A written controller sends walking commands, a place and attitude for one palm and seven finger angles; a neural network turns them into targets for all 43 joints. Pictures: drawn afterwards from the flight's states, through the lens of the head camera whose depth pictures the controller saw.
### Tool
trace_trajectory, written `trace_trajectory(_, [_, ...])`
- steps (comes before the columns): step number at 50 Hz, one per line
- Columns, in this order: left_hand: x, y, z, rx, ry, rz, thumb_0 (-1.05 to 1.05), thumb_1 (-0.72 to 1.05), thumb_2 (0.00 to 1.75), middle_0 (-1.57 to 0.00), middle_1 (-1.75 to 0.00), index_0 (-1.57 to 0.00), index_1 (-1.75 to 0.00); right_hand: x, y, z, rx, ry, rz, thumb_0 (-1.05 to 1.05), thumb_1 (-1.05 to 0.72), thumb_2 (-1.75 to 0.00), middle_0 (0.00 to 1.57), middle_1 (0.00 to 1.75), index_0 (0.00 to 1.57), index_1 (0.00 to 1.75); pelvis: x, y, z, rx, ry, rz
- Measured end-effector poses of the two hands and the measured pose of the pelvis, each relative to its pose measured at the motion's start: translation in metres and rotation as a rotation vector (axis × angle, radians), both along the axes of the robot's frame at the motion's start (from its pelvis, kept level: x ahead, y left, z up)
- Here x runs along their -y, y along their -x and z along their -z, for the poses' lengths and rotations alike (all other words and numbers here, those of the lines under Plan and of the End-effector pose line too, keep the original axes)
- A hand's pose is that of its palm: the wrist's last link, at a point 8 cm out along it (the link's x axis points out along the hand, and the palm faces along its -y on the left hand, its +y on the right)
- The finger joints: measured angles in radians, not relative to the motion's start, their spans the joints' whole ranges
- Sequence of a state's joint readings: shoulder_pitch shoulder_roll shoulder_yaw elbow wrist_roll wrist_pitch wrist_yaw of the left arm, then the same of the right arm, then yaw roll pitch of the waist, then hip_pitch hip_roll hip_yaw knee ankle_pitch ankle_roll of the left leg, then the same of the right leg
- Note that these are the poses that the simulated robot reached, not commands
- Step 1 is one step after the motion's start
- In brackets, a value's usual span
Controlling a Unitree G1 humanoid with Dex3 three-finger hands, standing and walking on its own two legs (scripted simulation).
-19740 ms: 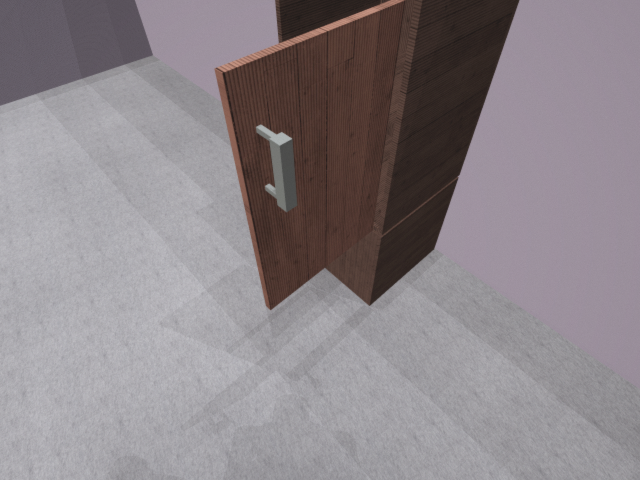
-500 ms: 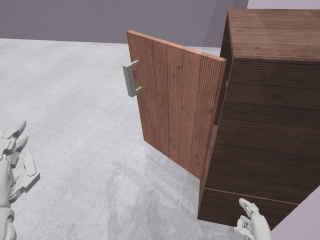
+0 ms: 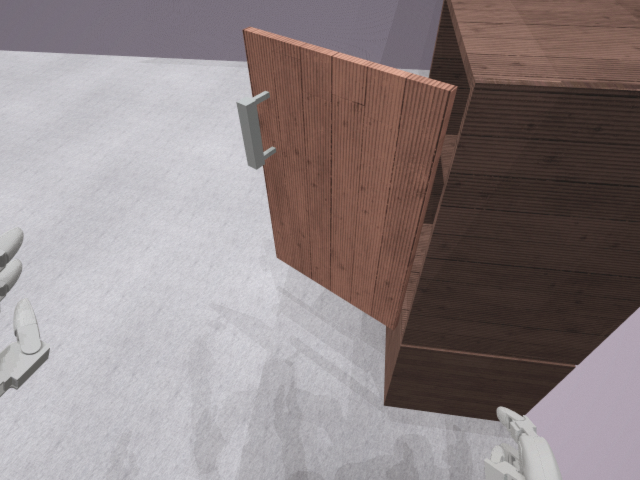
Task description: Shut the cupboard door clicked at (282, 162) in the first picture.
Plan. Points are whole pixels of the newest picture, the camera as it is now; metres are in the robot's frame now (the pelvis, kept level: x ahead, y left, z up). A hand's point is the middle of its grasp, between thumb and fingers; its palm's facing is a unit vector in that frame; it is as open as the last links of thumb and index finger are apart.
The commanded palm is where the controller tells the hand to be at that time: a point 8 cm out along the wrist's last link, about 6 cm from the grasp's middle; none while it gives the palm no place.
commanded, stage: step back with the hand held close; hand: left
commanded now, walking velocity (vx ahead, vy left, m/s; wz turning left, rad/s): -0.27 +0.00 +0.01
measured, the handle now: (259, 130) +0.69 +0.16 +0.09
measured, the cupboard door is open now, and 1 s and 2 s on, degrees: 60 60 60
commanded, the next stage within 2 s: stop stepping back and stand still in 1.08 s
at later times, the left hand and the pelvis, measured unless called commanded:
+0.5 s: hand out of the picture +0.11 +0.30 +0.16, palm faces +0.51 -0.76 -0.40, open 7.4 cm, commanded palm +0.05 +0.32 +0.18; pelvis -0.07 +0.02 -0.01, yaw +3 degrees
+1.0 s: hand out of the picture +0.06 +0.30 +0.17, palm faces +0.44 -0.78 -0.44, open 7.4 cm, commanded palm +0.00 +0.33 +0.18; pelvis -0.13 +0.02 -0.01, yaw +2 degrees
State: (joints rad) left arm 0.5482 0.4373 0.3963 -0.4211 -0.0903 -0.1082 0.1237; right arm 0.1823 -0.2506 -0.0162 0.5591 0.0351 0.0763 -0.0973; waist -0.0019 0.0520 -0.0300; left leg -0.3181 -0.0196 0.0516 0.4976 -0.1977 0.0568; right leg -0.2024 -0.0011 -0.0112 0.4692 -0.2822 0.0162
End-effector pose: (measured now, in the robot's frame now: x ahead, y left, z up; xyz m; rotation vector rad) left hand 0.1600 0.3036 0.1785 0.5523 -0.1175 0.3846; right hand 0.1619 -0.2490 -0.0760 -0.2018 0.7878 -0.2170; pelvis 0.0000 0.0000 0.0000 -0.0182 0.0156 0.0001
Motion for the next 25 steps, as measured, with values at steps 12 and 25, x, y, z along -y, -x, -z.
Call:
trace_trajectory(12, [-0.018,0.054,0.001,0.083,-0.031,-0.036,0.02,0.89,0.9,-0.21,-0.31,-0.21,-0.31,-0.022,0.046,0.004,0.015,0.01,-0.054,0.01,-0.9,-0.9,0.2,0.3,0.2,0.3,-0.009,0.042,0.007,0.002,0.019,-0.044])
trace_trajectory(25, [-0.026,0.092,0.006,0.184,0.013,-0.059,0.02,0.89,0.9,-0.21,-0.31,-0.21,-0.31,-0.03,0.074,0.008,-0.009,0.058,-0.099,0.01,-0.9,-0.9,0.2,0.3,0.2,0.3,-0.016,0.071,0.012,0.016,0.042,-0.06])
